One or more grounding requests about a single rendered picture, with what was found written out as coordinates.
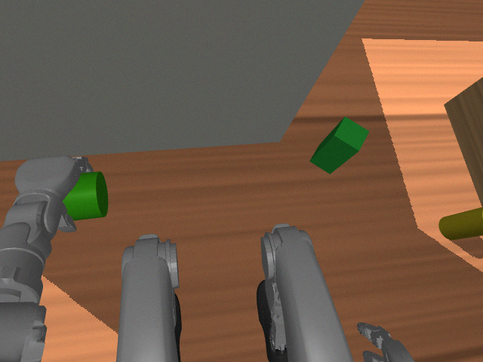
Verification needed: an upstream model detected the left robot arm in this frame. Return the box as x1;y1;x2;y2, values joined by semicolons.
0;189;63;362

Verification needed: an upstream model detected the left robot hand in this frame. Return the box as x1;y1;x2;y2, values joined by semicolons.
15;155;94;232

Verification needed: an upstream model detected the right robot foot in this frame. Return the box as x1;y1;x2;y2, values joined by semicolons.
257;280;288;362

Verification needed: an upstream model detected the right robot hand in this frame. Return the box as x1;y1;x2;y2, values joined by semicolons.
357;323;415;362

